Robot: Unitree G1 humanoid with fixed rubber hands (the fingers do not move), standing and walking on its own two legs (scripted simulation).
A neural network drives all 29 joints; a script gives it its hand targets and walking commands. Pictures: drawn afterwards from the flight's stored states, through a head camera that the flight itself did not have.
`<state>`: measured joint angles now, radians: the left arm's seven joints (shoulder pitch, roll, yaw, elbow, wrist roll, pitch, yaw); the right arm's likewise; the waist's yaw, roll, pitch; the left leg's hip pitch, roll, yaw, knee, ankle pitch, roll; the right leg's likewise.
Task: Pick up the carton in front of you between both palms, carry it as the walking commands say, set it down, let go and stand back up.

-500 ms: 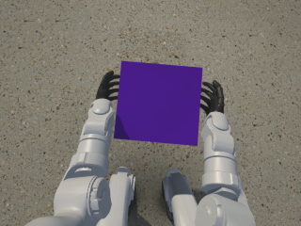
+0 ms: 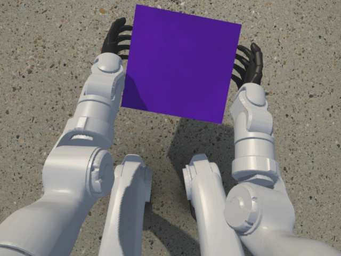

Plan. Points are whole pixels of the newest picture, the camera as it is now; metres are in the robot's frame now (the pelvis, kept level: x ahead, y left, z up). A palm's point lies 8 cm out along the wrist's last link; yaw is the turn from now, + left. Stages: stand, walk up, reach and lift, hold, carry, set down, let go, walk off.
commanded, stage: set down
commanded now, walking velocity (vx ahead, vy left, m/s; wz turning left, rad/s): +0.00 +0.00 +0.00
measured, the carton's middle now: (177, 75) +0.51 -0.02 -0.21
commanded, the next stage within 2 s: none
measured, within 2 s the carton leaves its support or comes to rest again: rests again in 0.56 s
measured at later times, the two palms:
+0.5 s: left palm (125, 60) +0.56 +0.12 -0.25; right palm (227, 90) +0.49 -0.16 -0.24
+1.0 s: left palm (125, 60) +0.56 +0.12 -0.25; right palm (229, 87) +0.50 -0.17 -0.25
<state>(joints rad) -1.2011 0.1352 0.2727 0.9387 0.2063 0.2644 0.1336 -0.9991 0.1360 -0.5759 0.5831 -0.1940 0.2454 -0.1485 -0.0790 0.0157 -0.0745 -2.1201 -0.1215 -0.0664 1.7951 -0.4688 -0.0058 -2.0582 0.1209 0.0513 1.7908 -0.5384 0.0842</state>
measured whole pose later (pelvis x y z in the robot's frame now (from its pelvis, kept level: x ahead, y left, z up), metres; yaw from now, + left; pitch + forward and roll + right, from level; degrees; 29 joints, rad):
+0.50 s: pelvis +0.00 +0.01 -0.08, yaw -2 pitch +42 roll -5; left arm -1.48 0.31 0.03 1.14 0.00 0.21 0.11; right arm -1.17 0.05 -0.52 0.67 -0.05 0.20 -0.18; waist -0.08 0.01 0.20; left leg -2.29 -0.11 -0.03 2.10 -0.54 0.01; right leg -2.22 0.15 0.04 2.09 -0.61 0.12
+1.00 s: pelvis +0.00 +0.00 -0.10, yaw -3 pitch +39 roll -4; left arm -1.52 0.32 0.16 1.23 0.12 0.17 0.02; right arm -1.25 0.03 -0.58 0.79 -0.13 0.17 -0.11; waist -0.07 -0.02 0.25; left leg -2.28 -0.08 -0.04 2.18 -0.56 0.01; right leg -2.23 0.15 0.01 2.16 -0.61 0.09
